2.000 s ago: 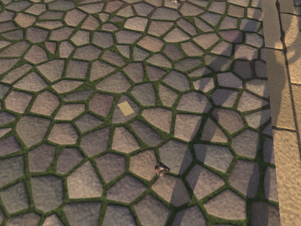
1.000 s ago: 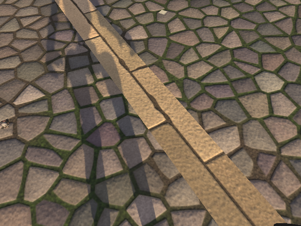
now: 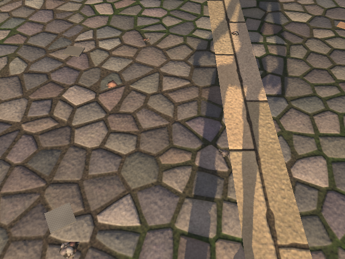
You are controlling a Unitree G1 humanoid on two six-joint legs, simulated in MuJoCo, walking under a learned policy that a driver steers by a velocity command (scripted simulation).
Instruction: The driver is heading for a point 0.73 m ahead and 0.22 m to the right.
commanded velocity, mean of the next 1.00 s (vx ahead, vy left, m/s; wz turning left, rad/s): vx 0.76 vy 0.00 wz -0.58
